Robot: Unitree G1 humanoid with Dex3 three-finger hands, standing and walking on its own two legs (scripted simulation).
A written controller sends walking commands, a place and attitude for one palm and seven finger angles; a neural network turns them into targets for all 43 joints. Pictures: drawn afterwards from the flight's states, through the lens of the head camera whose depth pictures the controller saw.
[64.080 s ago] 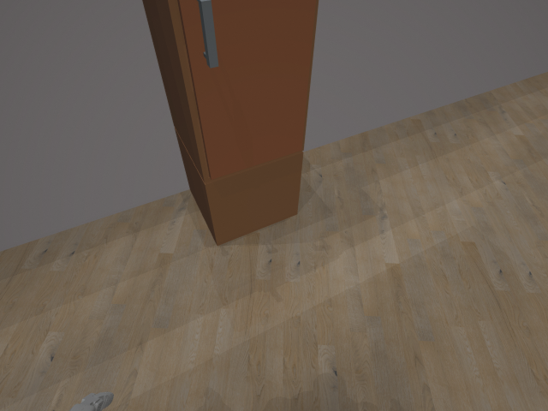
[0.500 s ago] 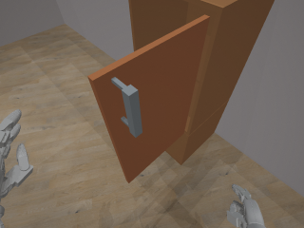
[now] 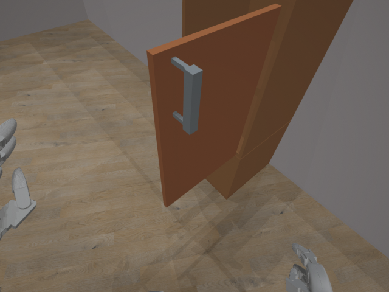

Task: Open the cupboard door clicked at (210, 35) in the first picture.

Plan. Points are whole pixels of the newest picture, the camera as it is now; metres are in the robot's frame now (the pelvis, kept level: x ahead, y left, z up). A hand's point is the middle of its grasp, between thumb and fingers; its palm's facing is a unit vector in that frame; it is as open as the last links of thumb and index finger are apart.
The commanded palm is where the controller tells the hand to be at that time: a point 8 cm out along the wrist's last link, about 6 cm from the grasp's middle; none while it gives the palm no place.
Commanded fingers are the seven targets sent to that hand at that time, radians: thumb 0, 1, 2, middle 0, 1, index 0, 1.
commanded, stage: step back with the hand held close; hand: left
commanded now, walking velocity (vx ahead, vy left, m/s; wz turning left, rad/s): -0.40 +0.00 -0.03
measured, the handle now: (184, 97) +0.44 +0.06 +0.17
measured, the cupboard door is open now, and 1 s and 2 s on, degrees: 90 90 90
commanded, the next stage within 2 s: stop stepping back and stand still in 0.22 s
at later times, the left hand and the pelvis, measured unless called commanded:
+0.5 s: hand out of the picture +0.05 +0.20 +0.19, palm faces +0.29 -0.78 -0.55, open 7.4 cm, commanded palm +0.01 +0.25 +0.19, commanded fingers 0.00 0.90 0.90 -0.20 -0.30 -0.20 -0.30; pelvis -0.15 -0.04 +0.02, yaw -4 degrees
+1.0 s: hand out of the picture -0.02 +0.23 +0.19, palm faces +0.46 -0.76 -0.46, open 7.4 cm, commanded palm -0.07 +0.27 +0.19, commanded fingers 0.00 0.90 0.90 -0.20 -0.30 -0.20 -0.30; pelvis -0.22 -0.03 +0.01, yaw -1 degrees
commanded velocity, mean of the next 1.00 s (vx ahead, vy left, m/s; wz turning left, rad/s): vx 0.05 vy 0.03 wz -0.01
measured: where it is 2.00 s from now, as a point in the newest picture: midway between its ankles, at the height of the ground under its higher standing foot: outside the picture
